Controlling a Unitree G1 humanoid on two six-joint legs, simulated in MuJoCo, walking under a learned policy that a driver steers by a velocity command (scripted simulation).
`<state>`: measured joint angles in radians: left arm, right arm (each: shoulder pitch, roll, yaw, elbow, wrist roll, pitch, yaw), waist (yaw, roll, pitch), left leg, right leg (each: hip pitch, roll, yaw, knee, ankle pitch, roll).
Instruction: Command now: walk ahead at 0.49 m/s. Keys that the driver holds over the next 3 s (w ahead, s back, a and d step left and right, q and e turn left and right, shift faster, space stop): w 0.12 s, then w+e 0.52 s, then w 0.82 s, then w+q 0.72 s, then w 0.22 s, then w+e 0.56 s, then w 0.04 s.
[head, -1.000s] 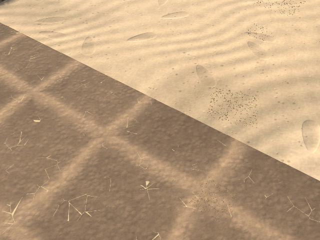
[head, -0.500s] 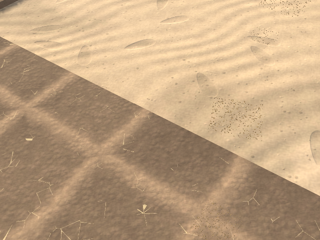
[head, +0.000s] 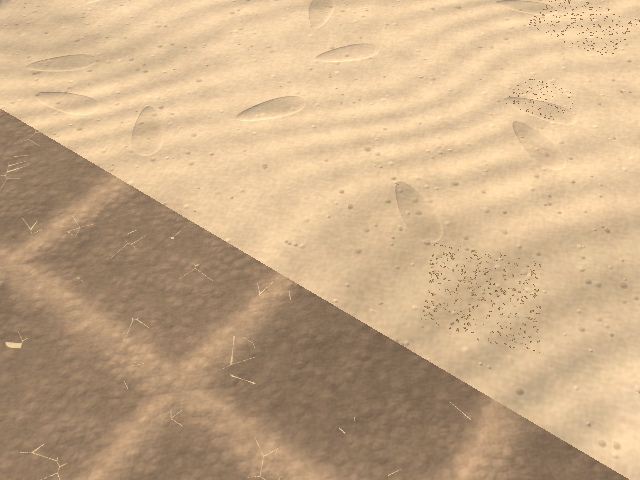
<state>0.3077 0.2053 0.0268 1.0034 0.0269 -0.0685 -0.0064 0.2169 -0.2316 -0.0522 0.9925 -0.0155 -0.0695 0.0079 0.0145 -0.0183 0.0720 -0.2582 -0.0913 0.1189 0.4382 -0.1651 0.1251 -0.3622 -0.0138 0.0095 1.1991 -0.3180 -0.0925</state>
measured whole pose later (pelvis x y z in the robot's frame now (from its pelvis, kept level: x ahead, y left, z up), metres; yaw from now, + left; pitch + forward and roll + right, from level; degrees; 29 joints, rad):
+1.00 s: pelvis +0.57 -0.09 -0.01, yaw -19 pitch +1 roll +0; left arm 0.45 0.25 0.05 0.96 0.01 -0.05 0.02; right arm 0.05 -0.23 -0.02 0.76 -0.03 -0.07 0.01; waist 0.06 0.00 0.06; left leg -0.44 -0.04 0.06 0.54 -0.10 0.08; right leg 0.02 0.13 0.11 0.60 -0.46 -0.10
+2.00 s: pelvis +1.06 -0.32 -0.11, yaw -5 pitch +1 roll -2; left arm 0.39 0.21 0.06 0.98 0.01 -0.10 0.00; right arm 0.10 -0.25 -0.05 0.84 -0.03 -0.01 0.06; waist 0.03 0.04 0.06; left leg -0.64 0.07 0.05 0.82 -0.05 0.08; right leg -0.05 0.02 -0.22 0.32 -0.28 -0.04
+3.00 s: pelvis +1.60 -0.31 -0.11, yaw -8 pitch +0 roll +0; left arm 0.36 0.26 0.07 0.92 0.00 -0.05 -0.01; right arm 0.13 -0.25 -0.02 0.79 -0.05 -0.05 0.02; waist 0.03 0.03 0.05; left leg -0.64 0.12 -0.06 0.94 -0.17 -0.04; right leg -0.11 0.15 0.07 0.30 -0.18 -0.13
